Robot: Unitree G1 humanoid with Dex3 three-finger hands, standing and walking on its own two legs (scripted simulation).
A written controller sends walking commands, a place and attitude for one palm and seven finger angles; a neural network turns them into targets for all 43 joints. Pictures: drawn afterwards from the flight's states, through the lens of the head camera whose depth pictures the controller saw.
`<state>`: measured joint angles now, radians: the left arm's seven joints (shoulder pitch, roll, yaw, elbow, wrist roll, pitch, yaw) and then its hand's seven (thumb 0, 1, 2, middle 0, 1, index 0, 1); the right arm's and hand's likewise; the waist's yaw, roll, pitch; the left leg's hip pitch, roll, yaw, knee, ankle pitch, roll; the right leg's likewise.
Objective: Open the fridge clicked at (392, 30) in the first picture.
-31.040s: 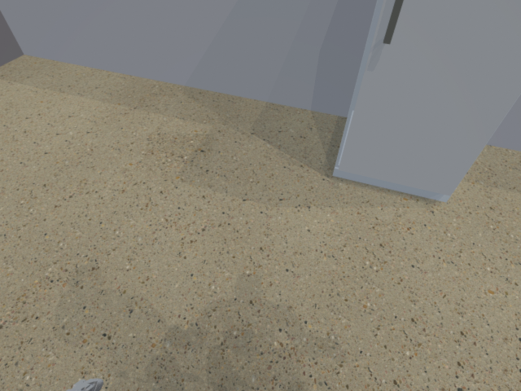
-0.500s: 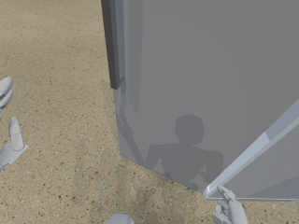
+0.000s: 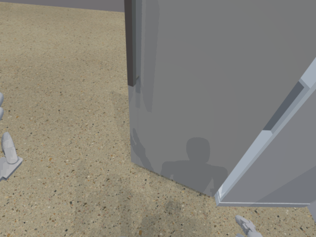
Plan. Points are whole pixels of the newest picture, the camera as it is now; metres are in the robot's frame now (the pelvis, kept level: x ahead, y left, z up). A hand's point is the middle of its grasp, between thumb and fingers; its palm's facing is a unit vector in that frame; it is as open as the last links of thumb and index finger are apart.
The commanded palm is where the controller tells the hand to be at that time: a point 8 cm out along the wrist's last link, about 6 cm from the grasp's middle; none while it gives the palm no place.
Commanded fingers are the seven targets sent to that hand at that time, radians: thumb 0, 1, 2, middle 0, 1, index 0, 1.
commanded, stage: stop stepping back and stand still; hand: left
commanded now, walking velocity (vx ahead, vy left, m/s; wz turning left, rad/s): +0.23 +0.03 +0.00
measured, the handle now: (133, 24) +0.66 +0.16 +0.24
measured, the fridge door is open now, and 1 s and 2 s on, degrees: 66 66 66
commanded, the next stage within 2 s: let the arm hang, fingers relaxed in 1.12 s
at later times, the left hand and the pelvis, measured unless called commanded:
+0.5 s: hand out of the picture +0.16 +0.30 +0.17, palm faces +0.53 -0.77 -0.35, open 7.4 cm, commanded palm +0.09 +0.33 +0.18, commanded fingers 0.00 0.90 0.90 -0.20 -0.30 -0.20 -0.30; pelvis -0.03 +0.02 -0.01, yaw +3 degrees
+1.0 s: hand (5, 153) +0.20 +0.31 +0.16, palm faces +0.46 -0.77 -0.45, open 7.4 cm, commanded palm +0.13 +0.35 +0.18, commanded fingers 0.00 0.90 0.90 -0.20 -0.30 -0.20 -0.30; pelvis +0.01 +0.04 +0.01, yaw +4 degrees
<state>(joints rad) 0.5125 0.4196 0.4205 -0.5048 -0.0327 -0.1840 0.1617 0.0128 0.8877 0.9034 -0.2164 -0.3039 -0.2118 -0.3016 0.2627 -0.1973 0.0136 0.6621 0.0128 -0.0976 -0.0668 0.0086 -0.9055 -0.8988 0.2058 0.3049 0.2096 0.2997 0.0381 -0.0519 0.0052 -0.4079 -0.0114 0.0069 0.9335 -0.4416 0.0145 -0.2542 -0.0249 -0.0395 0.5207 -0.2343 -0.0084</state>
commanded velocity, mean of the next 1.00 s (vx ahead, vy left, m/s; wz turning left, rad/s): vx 0.04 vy -0.01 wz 0.00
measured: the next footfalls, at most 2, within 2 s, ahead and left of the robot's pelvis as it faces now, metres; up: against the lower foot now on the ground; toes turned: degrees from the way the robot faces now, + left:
left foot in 0.08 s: +0.03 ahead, +0.14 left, +0.00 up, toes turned +5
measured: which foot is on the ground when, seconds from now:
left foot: up 0.00-0.06, down 0.08-1.00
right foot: down 0.00-1.00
